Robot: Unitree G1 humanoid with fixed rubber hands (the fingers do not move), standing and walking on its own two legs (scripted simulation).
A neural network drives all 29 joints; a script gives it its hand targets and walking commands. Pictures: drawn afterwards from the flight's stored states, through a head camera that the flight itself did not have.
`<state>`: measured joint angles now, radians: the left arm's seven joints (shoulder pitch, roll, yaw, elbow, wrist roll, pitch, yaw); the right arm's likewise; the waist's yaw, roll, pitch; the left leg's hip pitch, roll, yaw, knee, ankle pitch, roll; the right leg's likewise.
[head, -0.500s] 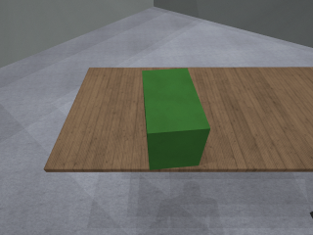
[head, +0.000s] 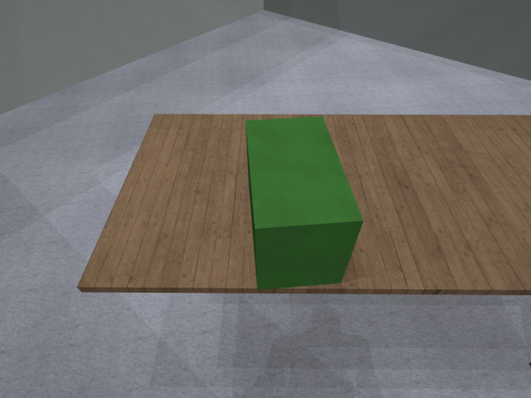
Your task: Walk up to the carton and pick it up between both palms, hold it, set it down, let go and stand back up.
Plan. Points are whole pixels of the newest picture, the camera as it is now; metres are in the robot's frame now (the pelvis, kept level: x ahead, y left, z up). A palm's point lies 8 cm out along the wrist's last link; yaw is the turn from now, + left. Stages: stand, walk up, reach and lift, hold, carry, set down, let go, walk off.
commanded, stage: stand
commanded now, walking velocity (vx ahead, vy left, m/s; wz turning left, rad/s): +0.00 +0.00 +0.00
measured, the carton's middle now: (291, 198) +0.48 -0.03 +0.01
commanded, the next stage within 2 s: none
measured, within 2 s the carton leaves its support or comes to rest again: neither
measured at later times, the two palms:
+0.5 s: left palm out of the picture +0.00 +0.24 -0.14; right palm out of the picture +0.03 -0.24 -0.13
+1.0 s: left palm out of the picture +0.00 +0.25 -0.14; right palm out of the picture +0.03 -0.25 -0.13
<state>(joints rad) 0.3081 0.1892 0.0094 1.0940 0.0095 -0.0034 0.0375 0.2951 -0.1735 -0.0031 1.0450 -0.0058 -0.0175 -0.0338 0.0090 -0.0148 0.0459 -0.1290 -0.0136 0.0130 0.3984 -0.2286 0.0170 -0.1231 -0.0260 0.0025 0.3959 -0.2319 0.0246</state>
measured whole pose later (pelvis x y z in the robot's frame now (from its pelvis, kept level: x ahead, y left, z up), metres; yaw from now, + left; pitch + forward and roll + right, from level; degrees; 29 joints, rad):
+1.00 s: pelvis +0.00 +0.00 +0.00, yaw +0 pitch -3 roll +0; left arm 0.30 0.23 0.00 1.07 0.01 0.00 0.04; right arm 0.26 -0.22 -0.01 1.03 -0.01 -0.01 -0.03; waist 0.01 -0.02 0.06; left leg -0.11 -0.02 0.01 0.38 -0.22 0.02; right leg -0.10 -0.03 0.00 0.38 -0.23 0.03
